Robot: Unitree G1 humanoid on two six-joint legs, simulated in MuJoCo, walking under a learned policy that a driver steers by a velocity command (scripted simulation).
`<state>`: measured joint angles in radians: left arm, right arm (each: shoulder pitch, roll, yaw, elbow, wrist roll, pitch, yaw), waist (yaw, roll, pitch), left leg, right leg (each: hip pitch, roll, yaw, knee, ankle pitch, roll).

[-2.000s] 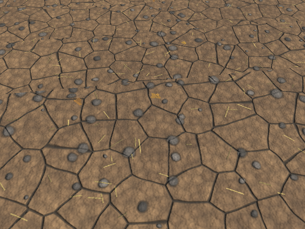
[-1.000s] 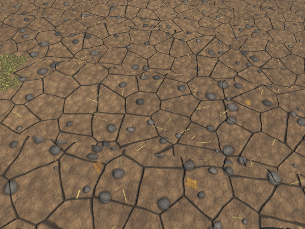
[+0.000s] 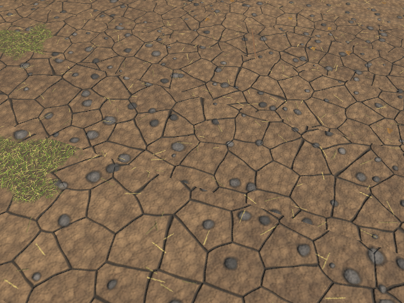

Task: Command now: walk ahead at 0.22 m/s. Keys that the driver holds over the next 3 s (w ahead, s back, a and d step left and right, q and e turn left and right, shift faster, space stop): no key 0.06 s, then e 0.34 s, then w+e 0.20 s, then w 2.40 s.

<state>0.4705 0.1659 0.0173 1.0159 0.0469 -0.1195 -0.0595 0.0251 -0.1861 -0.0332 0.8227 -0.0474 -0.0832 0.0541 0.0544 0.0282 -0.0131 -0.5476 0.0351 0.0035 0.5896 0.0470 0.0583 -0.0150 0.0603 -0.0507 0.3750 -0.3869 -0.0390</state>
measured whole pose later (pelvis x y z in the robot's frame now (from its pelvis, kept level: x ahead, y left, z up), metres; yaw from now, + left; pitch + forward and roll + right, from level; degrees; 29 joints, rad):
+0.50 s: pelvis +0.05 -0.03 +0.00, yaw -11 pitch +1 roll +1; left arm 0.33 0.22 0.06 0.80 0.07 -0.11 0.00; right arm 0.15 -0.25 -0.09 0.77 -0.04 -0.09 -0.02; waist 0.00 0.00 0.03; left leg -0.45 0.06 0.06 0.78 -0.44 0.00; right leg -0.27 0.02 -0.05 0.62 -0.38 -0.08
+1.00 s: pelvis +0.22 -0.06 -0.06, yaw -19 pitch +3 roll -1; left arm 0.69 0.12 -0.03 1.00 0.06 -0.11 -0.04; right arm 0.09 -0.19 0.02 0.78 -0.10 -0.05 0.07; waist 0.16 0.03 -0.07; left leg -0.64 0.10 -0.02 0.59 0.36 0.00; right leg -0.17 0.12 0.06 0.89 -0.78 -0.10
